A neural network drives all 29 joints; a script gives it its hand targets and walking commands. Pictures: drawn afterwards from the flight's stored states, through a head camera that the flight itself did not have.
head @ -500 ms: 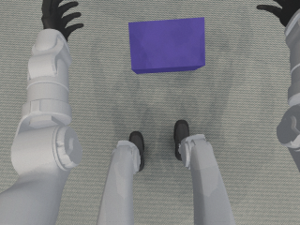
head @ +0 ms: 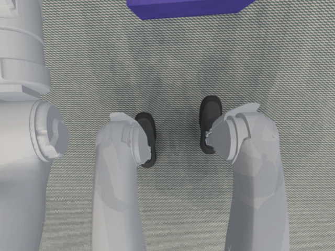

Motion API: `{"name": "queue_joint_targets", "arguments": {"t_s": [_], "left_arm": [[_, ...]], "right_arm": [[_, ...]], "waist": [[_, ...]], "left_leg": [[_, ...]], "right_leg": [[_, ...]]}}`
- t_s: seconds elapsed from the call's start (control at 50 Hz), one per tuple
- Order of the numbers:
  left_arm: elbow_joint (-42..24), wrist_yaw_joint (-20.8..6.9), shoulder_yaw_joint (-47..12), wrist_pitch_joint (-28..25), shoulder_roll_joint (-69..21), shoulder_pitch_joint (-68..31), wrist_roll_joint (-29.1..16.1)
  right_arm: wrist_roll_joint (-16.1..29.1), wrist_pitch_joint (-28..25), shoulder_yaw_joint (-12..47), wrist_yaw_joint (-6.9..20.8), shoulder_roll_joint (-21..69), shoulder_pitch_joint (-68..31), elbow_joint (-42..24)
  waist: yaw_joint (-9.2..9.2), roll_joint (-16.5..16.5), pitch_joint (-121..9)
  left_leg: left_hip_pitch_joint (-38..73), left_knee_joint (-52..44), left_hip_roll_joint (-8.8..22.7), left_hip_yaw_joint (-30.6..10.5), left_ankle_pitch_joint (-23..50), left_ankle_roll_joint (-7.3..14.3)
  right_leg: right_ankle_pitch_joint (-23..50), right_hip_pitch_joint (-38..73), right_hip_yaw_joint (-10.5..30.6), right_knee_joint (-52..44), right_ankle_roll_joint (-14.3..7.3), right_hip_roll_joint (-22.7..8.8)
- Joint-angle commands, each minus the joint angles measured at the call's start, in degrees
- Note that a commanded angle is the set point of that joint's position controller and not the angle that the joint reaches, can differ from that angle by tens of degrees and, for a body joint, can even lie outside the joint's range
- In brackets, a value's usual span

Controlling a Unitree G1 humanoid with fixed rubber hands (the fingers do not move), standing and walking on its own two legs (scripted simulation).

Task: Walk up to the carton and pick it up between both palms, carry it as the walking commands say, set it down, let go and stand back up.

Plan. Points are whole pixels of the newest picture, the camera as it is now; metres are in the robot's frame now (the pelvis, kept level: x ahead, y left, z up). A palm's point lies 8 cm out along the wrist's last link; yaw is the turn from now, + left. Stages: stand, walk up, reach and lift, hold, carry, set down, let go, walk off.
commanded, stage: reach and lift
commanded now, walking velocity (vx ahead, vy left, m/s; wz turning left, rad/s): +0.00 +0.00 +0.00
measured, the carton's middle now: out of the picture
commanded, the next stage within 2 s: none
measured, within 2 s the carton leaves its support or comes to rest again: neither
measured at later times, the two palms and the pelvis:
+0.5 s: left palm out of the picture +0.59 +0.17 -0.29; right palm out of the picture +0.58 -0.25 -0.28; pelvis +0.01 +0.01 -0.11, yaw -1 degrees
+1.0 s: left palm out of the picture +0.59 +0.18 -0.32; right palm out of the picture +0.58 -0.26 -0.31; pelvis +0.02 +0.01 -0.14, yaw +0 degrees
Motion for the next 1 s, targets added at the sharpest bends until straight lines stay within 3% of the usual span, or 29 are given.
{"name": "queue_joint_targets", "arguments": {"t_s": [0.0,0.02,0.06,0.08,0.1,0.12,0.14,0.2,0.24,0.28,0.3,0.32,0.34,0.36,0.4,0.42,0.46,0.48,0.54,0.56,0.58,0.64,0.76,0.8,0.9,0.92,0.94,0.96,0.98], "left_arm": [[7.13,-2.48,2.30,-3.51,6.14,-11.29,2.64],[9.00,-2.87,1.78,-4.44,5.50,-10.02,2.27],[7.22,-3.16,2.55,-6.51,7.31,-11.84,2.96],[12.38,-3.31,1.65,-7.08,7.03,-11.86,2.92],[12.42,-3.53,2.51,-7.70,7.28,-12.29,3.99],[8.74,-3.30,3.28,-8.14,8.50,-14.50,4.55],[10.77,-3.18,2.22,-8.49,9.13,-14.75,3.78],[4.17,-1.89,0.14,-9.51,11.28,-20.55,1.22],[7.64,-1.29,-2.08,-9.36,10.87,-20.37,-0.94],[6.65,-0.87,-3.73,-9.41,10.60,-21.36,-2.04],[6.00,-0.48,-4.42,-9.44,9.80,-21.12,-2.26],[5.09,-0.20,-4.90,-9.44,10.11,-21.53,-2.93],[3.09,0.08,-5.81,-9.60,8.98,-20.73,-3.82],[-2.68,0.67,-5.98,-9.98,9.52,-20.93,-4.62],[-0.55,1.38,-5.68,-10.31,10.97,-20.62,-4.70],[5.10,1.33,-6.06,-10.27,9.86,-18.49,-4.42],[7.32,0.96,-5.07,-9.87,8.51,-16.05,-2.47],[9.49,0.83,-5.28,-9.95,7.51,-15.33,-2.12],[8.75,0.24,-5.11,-11.22,5.82,-15.33,-0.79],[10.62,-0.01,-5.95,-11.41,5.91,-15.00,-0.92],[10.50,-0.15,-6.14,-11.72,5.12,-15.16,-0.64],[9.46,-0.10,-6.98,-12.52,6.09,-17.22,-1.12],[3.67,0.91,-8.32,-13.02,8.39,-21.78,-4.65],[5.09,1.26,-8.55,-12.52,8.43,-20.82,-5.13],[15.11,0.08,-7.50,-10.96,6.16,-13.20,-2.97],[15.28,-0.20,-6.82,-10.91,6.19,-12.75,-2.74],[16.29,-0.54,-6.47,-10.99,5.94,-12.01,-2.29],[15.00,-0.74,-6.03,-11.22,5.62,-12.92,-1.84],[14.60,-0.93,-5.63,-11.57,6.06,-13.21,-1.30]], "right_arm": [[-3.42,-2.84,0.54,0.23,-3.53,-13.16,5.50],[-4.18,-3.74,0.25,0.06,-3.06,-12.41,6.19],[-4.57,-5.44,-0.59,-0.67,-3.35,-13.45,3.56],[-4.75,-6.00,-0.95,-1.01,-3.97,-13.25,8.14],[-4.23,-6.29,-1.19,-1.14,-3.43,-13.26,7.99],[-4.14,-6.63,-0.96,-1.25,-3.79,-15.06,4.28],[-3.03,-6.82,-0.17,-1.40,-3.98,-16.05,5.28],[-1.03,-7.59,1.63,-2.50,-5.72,-20.52,0.35],[0.99,-7.68,3.09,-2.88,-6.72,-21.11,3.92],[2.27,-7.75,3.62,-2.94,-7.78,-21.87,4.30],[3.06,-8.06,3.52,-3.04,-8.24,-22.26,3.53],[3.77,-8.29,4.35,-3.09,-8.67,-23.06,2.07],[4.06,-8.67,4.04,-3.15,-8.88,-22.60,0.57],[4.24,-9.29,3.80,-3.37,-9.90,-22.82,-4.23],[4.52,-9.79,3.02,-3.83,-11.31,-22.10,0.07],[4.16,-9.90,2.63,-3.54,-10.53,-19.49,6.07],[3.53,-9.90,2.95,-2.81,-9.38,-16.91,7.96],[3.17,-10.14,2.71,-2.48,-8.88,-15.94,10.57],[3.03,-11.48,2.80,-1.66,-7.65,-15.25,10.10],[3.21,-11.71,2.85,-1.47,-7.51,-14.52,12.61],[3.70,-11.94,2.74,-1.17,-7.43,-14.69,13.17],[4.22,-13.14,1.57,-1.32,-8.99,-15.91,11.99],[5.22,-13.97,0.86,-2.87,-12.93,-20.74,6.58],[5.78,-13.71,1.27,-3.09,-12.74,-21.27,6.35],[5.88,-11.70,5.08,-1.60,-6.81,-15.05,15.39],[5.95,-11.42,5.03,-1.35,-6.22,-14.78,15.51],[5.83,-11.33,5.56,-1.03,-5.08,-13.39,17.23],[6.03,-11.49,5.65,-0.87,-4.66,-13.98,15.97],[5.68,-11.70,5.15,-0.95,-5.23,-14.38,14.90]], "waist": [[0.76,-5.34,-78.78],[-0.32,-5.76,-76.10],[-0.09,-5.77,-78.11],[-0.66,-5.11,-71.74],[0.56,-3.35,-69.75],[0.94,-4.09,-73.19],[0.81,-4.74,-71.80],[0.41,-6.63,-83.03],[0.55,-5.70,-82.90],[0.60,-3.71,-85.51],[0.57,-2.19,-87.64],[0.54,-2.98,-90.83],[-0.55,-2.83,-93.83],[-0.99,-3.38,-99.97],[0.01,-3.19,-93.97],[-0.45,-2.63,-84.49],[-0.01,-2.59,-76.75],[-0.76,-2.44,-72.40],[-0.65,-2.70,-70.26],[-1.44,-2.24,-68.31],[-0.48,-0.66,-67.44],[-1.90,0.37,-69.66],[-2.50,-1.89,-78.30],[-2.16,-2.11,-76.01],[0.01,-3.24,-64.61],[0.68,-2.88,-63.61],[0.18,-3.69,-62.16],[1.29,-3.28,-62.60],[0.79,-3.08,-63.90]], "left_leg": [[1.43,-6.26,-3.11,2.59,2.83,-0.06],[-1.56,-4.95,-2.93,2.30,3.85,-0.24],[-5.04,-3.07,-3.04,3.11,4.65,-0.55],[-8.07,-2.13,-2.49,2.57,2.04,-0.26],[-8.41,-1.38,-2.45,2.65,1.64,-0.20],[-6.74,-0.85,-2.52,2.55,2.56,-0.04],[-7.21,0.09,-1.93,2.01,2.33,0.11],[-1.49,3.11,-1.99,2.47,4.89,0.35],[0.15,4.82,-1.63,2.32,5.23,-0.01],[5.25,6.52,-1.40,1.78,6.37,0.21],[8.04,7.67,-1.32,1.63,8.23,-0.08],[10.93,8.86,-1.38,1.43,10.60,-0.25],[12.97,9.86,-1.58,0.97,13.99,-0.37],[17.36,10.79,-2.14,0.77,19.37,-0.58],[14.37,11.85,-1.98,0.48,18.54,-0.68],[11.03,12.25,-1.63,-0.39,16.82,-0.25],[10.05,12.09,-1.48,-1.62,15.82,-0.28],[7.45,12.35,-1.28,-1.75,14.60,-0.35],[5.49,13.46,-1.19,-1.74,15.73,-0.80],[4.51,13.58,-1.01,-2.20,15.89,-0.81],[5.17,13.96,-1.02,-2.09,16.60,-1.10],[7.22,15.79,-0.75,-2.70,18.96,-1.22],[10.00,17.66,-0.72,-2.95,21.05,-0.74],[9.63,17.56,-0.85,-2.88,19.99,-0.57],[1.95,15.62,-0.55,-1.61,13.01,-0.83],[1.01,15.49,-0.51,-0.95,11.59,-0.84],[-0.76,15.10,-0.59,-0.96,10.83,-0.78],[-1.16,15.10,-0.62,-0.43,11.10,-0.99],[-0.83,15.31,-0.47,-0.70,12.17,-1.00]], "right_leg": [[13.16,45.91,4.81,-2.35,1.70,2.37],[16.00,45.41,4.96,-0.77,1.82,2.44],[19.77,47.31,5.73,0.77,1.72,2.54],[16.35,42.03,5.56,1.47,1.85,2.29],[14.31,38.92,6.29,1.44,1.74,2.06],[14.38,39.40,6.19,1.78,1.79,2.29],[14.13,38.44,6.19,2.83,1.80,2.33],[15.22,43.55,5.35,5.86,1.92,2.59],[13.96,41.52,4.70,7.86,1.91,2.27],[12.28,38.77,3.91,9.76,1.81,1.94],[13.20,38.23,3.86,10.59,1.72,1.91],[15.37,39.58,3.20,11.91,1.80,2.14],[19.17,41.17,2.99,13.05,1.65,2.25],[24.95,44.68,2.59,14.34,1.87,2.49],[23.39,39.79,2.30,16.31,1.71,2.02],[20.03,32.62,2.31,16.77,1.63,1.57],[16.91,27.02,2.75,16.03,2.02,1.15],[15.72,24.44,2.94,16.41,1.99,0.93],[16.85,22.91,2.96,17.59,1.95,0.78],[17.19,21.80,2.67,18.25,2.06,0.76],[17.12,20.00,2.99,18.48,1.98,0.74],[18.40,18.01,2.60,19.94,2.37,0.59],[20.02,21.64,2.13,22.20,2.25,0.24],[18.91,21.14,2.18,21.94,2.12,0.26],[14.45,19.97,3.06,20.20,2.31,0.34],[13.02,19.19,3.50,19.47,2.22,0.39],[13.32,20.13,3.47,19.29,2.34,0.43],[13.54,20.10,3.51,19.02,2.40,0.59],[14.91,20.91,3.57,19.32,2.44,0.74]]}}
